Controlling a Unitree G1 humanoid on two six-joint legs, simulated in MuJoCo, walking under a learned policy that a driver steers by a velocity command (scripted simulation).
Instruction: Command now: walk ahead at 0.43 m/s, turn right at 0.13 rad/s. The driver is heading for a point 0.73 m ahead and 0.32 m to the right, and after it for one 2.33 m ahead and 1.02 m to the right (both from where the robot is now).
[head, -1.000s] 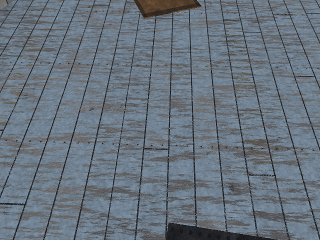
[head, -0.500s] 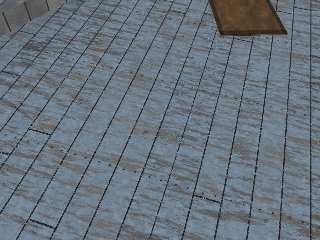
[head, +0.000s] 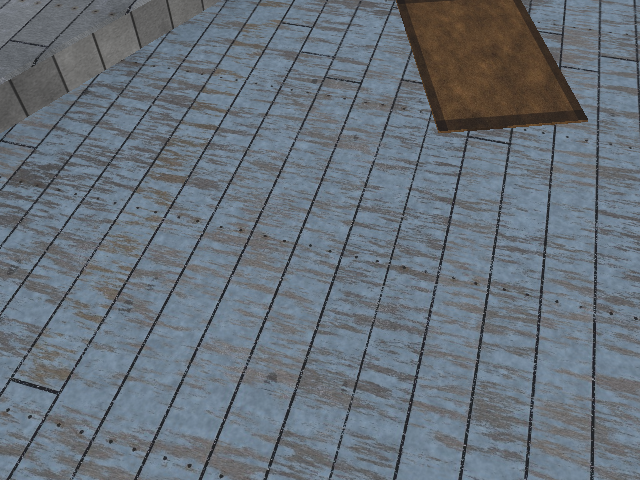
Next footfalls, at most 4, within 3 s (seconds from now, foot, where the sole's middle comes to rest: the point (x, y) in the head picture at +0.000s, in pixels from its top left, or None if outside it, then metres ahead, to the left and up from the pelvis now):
0.40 left None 0.31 0.10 -0.76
0.84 right None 0.20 -0.15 -0.76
1.30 left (427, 407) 0.60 -0.19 -0.76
1.76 right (593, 400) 0.61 -0.55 -0.76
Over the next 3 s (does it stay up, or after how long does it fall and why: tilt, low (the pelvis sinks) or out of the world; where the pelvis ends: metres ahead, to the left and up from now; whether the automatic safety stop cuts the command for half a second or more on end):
stays up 0.63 -0.41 0.02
